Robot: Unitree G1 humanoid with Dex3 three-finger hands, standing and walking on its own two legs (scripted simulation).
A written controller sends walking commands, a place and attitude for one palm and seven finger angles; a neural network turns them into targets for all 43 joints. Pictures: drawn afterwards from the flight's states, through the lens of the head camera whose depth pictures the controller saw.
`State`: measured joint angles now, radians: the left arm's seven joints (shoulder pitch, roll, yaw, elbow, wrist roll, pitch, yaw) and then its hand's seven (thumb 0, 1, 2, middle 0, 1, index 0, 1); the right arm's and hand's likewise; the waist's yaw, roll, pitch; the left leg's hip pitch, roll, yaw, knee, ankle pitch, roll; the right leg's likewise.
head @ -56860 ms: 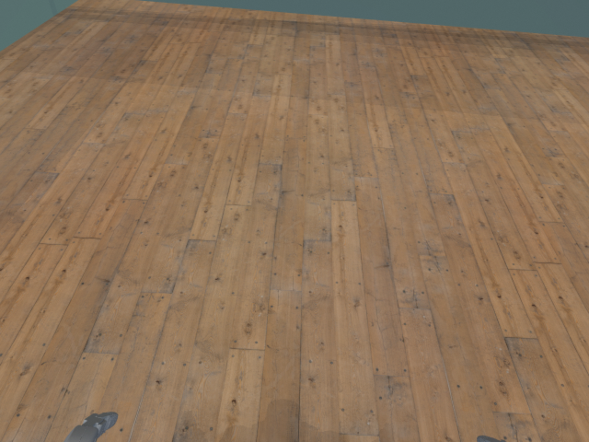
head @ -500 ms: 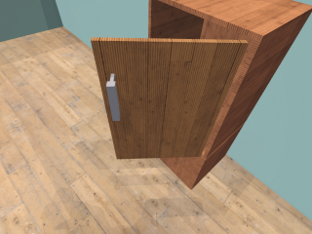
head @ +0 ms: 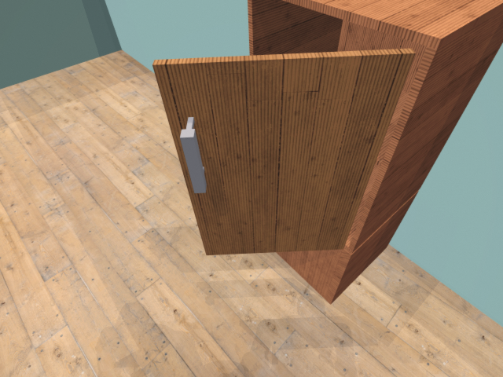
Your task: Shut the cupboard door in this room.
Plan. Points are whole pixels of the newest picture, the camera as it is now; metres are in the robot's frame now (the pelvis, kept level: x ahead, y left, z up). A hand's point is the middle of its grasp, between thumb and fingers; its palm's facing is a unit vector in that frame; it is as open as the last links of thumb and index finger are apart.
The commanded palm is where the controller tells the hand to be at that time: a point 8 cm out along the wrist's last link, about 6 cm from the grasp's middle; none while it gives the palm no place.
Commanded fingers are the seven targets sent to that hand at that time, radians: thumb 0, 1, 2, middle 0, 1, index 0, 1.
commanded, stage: look again from close up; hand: left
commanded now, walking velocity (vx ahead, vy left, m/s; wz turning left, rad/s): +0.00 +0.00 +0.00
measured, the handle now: (195, 156) +0.48 +0.13 +0.09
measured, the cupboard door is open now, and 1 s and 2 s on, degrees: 51 51 51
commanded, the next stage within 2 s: raise the hand and make a fist in 0.28 s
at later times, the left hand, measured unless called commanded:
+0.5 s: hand (153, 370) +0.16 +0.18 -0.08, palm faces +0.24 -0.95 -0.21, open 7.3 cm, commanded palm +0.11 +0.21 -0.06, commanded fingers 0.00 0.90 0.90 -0.31 -0.42 -0.31 -0.42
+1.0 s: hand (158, 356) +0.15 +0.14 +0.02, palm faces +0.04 -1.00 -0.06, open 5.2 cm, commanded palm +0.13 +0.21 +0.00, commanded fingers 0.00 0.90 0.90 -0.77 -0.92 -0.77 -0.92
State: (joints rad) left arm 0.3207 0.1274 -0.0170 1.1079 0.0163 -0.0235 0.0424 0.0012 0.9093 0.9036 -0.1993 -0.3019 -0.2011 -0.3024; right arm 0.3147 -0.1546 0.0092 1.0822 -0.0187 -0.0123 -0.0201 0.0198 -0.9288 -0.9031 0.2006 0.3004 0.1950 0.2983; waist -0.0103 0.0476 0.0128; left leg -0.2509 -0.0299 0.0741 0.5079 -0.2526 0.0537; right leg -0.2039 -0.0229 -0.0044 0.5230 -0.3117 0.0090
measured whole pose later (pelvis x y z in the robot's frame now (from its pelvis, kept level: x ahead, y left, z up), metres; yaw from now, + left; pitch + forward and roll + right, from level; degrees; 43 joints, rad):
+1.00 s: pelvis -0.04 -0.05 -0.08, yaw +3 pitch +10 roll -2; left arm 0.39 0.22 0.14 -0.08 -0.32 -0.54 -0.32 0.02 0.90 0.91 -0.59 -0.73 -0.59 -0.73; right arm 0.16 -0.24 0.01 0.58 0.03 -0.29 -0.07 0.01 -0.90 -0.90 0.20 0.30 0.20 0.30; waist 0.06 0.04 -0.10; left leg -0.87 0.02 -0.07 1.15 -0.46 -0.02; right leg -0.77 0.02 -0.14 1.12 -0.54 -0.07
